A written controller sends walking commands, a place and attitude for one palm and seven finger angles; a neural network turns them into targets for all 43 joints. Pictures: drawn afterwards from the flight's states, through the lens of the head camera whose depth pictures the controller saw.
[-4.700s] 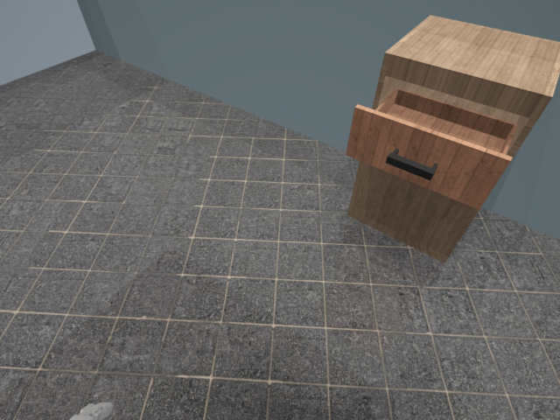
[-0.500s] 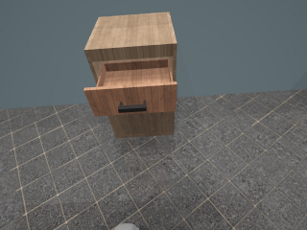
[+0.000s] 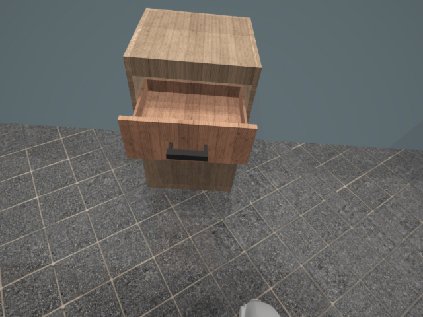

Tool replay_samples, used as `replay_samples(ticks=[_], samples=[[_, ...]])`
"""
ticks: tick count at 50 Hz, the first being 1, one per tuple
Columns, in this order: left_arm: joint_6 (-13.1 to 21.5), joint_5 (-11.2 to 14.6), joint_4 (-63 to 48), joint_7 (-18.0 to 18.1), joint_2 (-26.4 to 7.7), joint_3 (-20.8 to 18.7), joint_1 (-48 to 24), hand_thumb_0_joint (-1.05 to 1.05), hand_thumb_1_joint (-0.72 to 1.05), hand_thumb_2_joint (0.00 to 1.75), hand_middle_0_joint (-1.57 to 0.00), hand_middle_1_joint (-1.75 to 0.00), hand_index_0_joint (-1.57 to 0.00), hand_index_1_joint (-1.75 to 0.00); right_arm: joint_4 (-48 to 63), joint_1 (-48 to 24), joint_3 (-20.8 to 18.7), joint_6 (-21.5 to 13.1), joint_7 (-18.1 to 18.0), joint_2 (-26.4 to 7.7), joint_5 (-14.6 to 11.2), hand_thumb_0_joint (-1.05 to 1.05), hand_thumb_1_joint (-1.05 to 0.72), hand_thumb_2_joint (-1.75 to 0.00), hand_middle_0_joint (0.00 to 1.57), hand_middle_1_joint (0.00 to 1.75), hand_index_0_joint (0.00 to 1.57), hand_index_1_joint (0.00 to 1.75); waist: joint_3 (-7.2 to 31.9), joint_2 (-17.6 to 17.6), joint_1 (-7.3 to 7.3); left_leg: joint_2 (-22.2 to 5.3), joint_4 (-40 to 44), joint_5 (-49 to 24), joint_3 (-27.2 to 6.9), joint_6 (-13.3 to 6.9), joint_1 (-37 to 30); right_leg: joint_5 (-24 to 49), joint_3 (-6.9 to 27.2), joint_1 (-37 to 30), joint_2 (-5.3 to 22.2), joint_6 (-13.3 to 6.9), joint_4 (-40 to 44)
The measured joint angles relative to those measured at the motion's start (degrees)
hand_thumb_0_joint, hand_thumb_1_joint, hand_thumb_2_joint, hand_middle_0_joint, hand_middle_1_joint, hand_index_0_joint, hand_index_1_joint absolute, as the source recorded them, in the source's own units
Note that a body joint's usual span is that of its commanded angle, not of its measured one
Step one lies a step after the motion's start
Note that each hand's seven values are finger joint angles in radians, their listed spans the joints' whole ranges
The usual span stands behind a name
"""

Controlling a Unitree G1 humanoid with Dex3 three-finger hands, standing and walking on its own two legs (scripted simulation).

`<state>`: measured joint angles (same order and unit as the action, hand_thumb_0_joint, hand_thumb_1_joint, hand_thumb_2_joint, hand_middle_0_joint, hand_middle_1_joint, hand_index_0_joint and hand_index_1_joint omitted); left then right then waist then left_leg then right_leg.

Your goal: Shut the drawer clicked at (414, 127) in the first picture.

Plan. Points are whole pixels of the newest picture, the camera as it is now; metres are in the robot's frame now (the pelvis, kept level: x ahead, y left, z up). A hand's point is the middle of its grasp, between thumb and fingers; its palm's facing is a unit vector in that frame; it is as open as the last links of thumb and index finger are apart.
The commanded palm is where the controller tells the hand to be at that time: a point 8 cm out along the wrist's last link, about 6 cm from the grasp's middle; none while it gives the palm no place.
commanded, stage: take the last steps up to it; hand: left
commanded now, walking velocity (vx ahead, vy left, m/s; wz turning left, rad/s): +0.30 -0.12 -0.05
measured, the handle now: (187, 150) +0.62 +0.11 -0.15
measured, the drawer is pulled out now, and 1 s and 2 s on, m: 0.24 0.24 0.24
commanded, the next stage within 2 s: come to a stop and stand still in 0.52 s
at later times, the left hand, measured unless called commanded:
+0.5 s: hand (173, 288) +0.21 +0.09 -0.17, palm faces +0.05 -0.98 -0.20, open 7.3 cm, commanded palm none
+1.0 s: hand (173, 278) +0.24 +0.09 -0.18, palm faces +0.07 -0.97 -0.23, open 7.4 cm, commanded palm none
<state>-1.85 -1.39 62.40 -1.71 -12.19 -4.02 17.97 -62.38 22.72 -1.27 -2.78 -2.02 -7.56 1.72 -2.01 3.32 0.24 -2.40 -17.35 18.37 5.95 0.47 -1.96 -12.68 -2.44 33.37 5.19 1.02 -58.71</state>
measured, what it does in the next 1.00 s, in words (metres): walks ahead: right foot, then left foot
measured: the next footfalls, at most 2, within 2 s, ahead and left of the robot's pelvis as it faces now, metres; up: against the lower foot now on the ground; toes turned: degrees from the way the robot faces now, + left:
right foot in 0.18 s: +0.22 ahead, -0.16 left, +0.00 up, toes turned -9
left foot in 0.68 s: +0.33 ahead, +0.03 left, +0.00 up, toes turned +8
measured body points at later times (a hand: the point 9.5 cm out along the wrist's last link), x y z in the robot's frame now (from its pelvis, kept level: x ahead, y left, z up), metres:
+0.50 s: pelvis +0.18 -0.09 +0.00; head +0.18 -0.09 +0.45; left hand +0.21 +0.14 -0.15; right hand +0.23 -0.32 -0.16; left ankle +0.22 +0.04 -0.68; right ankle +0.18 -0.16 -0.74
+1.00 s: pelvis +0.23 -0.09 -0.01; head +0.26 -0.09 +0.44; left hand +0.23 +0.15 -0.17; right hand +0.32 -0.32 -0.16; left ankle +0.29 +0.02 -0.74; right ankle +0.22 -0.23 -0.71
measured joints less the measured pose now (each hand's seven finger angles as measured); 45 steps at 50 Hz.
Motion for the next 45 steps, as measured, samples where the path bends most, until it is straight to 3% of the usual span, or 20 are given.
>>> replay_samples(ticks=[4, 8, 10, 11, 14, 17, 23, 31, 33, 34, 38, 45], samples=[[0.1, 0.32, -0.83, -0.29, 0.64, 0.25, -4.08, 0.01, 0.91, 0.9, -0.2, -0.3, -0.19, -0.3, -1.74, 2.48, -0.33, 0.03, 0.02, 0.03, 0.33, 0.0, -0.91, -0.9, 0.21, 0.3, 0.21, 0.3, -1.44, -0.84, -1.58, -0.89, 0.33, 2.23, 0.9, 1.49, -2.63, 1.2, -1.77, -0.11, 0.6, -0.55, 9.67], [1.22, 0.57, -2.2, -0.41, 1.14, 0.28, -8.12, 0.0, 0.91, 0.9, -0.2, -0.3, -0.19, -0.3, -3.44, 4.21, -0.79, 0.53, 0.31, -0.37, 0.51, 0.0, -0.91, -0.9, 0.21, 0.3, 0.21, 0.3, -2.54, -2.62, -3.35, -2.98, -3.34, 7.02, 1.19, 3.78, -3.99, 0.09, -3.87, -4.76, -0.82, -2.42, 19.86], [3.26, 0.34, -3.06, -0.2, 1.1, 0.04, -9.54, 0.0, 0.91, 0.9, -0.2, -0.3, -0.2, -0.3, -4.49, 4.54, -0.93, 1.03, 0.73, -0.41, 0.07, 0.0, -0.9, -0.9, 0.21, 0.3, 0.21, 0.3, -3.07, -3.44, -2.93, -4.95, -13.67, 11.03, 0.83, 3.16, -0.85, 4.03, -4.77, -7.23, -2.15, -3.38, 22.28], [4.2, 0.42, -3.36, 0.15, 1.21, -0.05, -10.25, 0.0, 0.91, 0.9, -0.2, -0.3, -0.2, -0.3, -4.74, 3.74, -0.93, 1.62, 0.92, -0.46, -0.3, 0.0, -0.9, -0.9, 0.21, 0.3, 0.21, 0.3, -3.65, -3.72, -2.81, -5.19, -23.91, 12.31, -1.15, 1.94, 3.21, 2.86, -5.18, -7.03, -2.5, -3.9, 20.11], [4.82, 0.94, -3.5, 0.97, 1.84, 0.23, -10.54, 0.0, 0.91, 0.9, -0.2, -0.3, -0.2, -0.3, -3.98, 0.67, -1.29, 2.59, 1.23, -0.94, -0.84, 0.0, -0.91, -0.9, 0.21, 0.3, 0.2, 0.3, -3.81, -3.98, -2.41, -3.54, -48.61, 9.72, -4.89, -1.13, 15.31, -1.14, -5.97, -10.42, -3.48, -4.93, 20.85], [4.56, 0.94, -2.61, 1.96, 2.9, 0.68, -9.12, 0.0, 0.91, 0.9, -0.2, -0.3, -0.2, -0.3, -1.56, -2.85, -1.87, 2.52, 1.22, -1.77, -0.24, 0.0, -0.91, -0.9, 0.2, 0.3, 0.2, 0.3, -2.32, -4.59, -2.46, -3.65, -54.52, 3.53, -4.19, -1.57, 24.31, -0.02, -6.73, -15.22, -4.67, -5.09, 26.88], [5.2, 0.5, -1.06, 2.84, 3.39, 1.29, -4.95, -0.01, 0.94, 0.9, -0.2, -0.3, -0.2, -0.3, 2.71, -8.89, -2.11, 2.28, 1.53, -2.18, 0.23, 0.0, -0.91, -0.9, 0.2, 0.3, 0.2, 0.3, 0.58, -5.71, -2.21, -4.32, -44.46, -1.85, -2.31, -0.04, 32.15, 0.85, -8.11, -22.57, -6.82, -5.65, 35.63], [5.04, 0.22, 1.38, 2.58, 4.88, 2.08, 0.13, 0.0, 0.92, 0.9, -0.2, -0.3, -0.2, -0.3, 3.48, -13.66, -1.45, 1.7, 2.25, -1.16, -0.03, 0.0, -0.92, -0.9, 0.2, 0.3, 0.2, 0.3, 0.69, -4.03, 0.87, -3.1, -23.3, -2.31, -0.53, -0.12, 26.47, -3.07, -8.48, -28.3, -7.63, -4.67, 36.94], [4.71, 0.46, 2.19, 2.63, 5.11, 2.14, 1.54, 0.0, 0.91, 0.9, -0.2, -0.3, -0.2, -0.3, 3.31, -13.93, -0.91, 0.99, 2.14, -0.71, 0.01, 0.0, -0.92, -0.9, 0.2, 0.3, 0.2, 0.3, 0.41, -3.51, 1.45, -2.2, -17.05, -6.2, -0.14, -0.49, 22.57, -5.56, -8.48, -28.82, -7.31, -3.95, 34.44], [4.44, 0.67, 2.65, 2.75, 5.15, 2.23, 2.18, 0.0, 0.91, 0.9, -0.2, -0.3, -0.2, -0.3, 3.12, -14.0, -0.61, 0.48, 1.89, -0.41, 0.09, 0.0, -0.91, -0.9, 0.2, 0.3, 0.2, 0.3, 0.29, -3.09, 1.63, -1.76, -15.04, -8.75, 0.1, -1.63, 20.91, -7.34, -8.28, -28.43, -6.88, -3.5, 31.92], [2.47, 1.34, 4.07, 3.89, 5.09, 2.84, 2.26, 0.0, 0.91, 0.9, -0.2, -0.3, -0.2, -0.3, 2.13, -14.91, 0.62, 0.28, 0.1, 1.6, -0.67, -0.01, -0.92, -0.9, 0.2, 0.3, 0.2, 0.3, -1.02, -0.19, 2.75, 0.08, -14.32, -5.03, 2.81, -3.54, 17.65, -16.21, -3.43, -23.76, -4.18, -1.18, 19.1], [-0.43, 0.7, 0.97, 4.19, 4.44, 1.93, -2.05, 0.0, 0.91, 0.9, -0.2, -0.3, -0.2, -0.3, 3.02, -17.82, -0.57, 2.71, -0.89, 0.12, -0.95, -0.03, -0.94, -0.9, 0.21, 0.3, 0.21, 0.3, -4.18, -1.71, 1.64, 0.11, -8.96, -8.72, 2.92, -3.25, 16.42, -15.75, 0.56, -14.95, -2.08, 0.35, 10.78]])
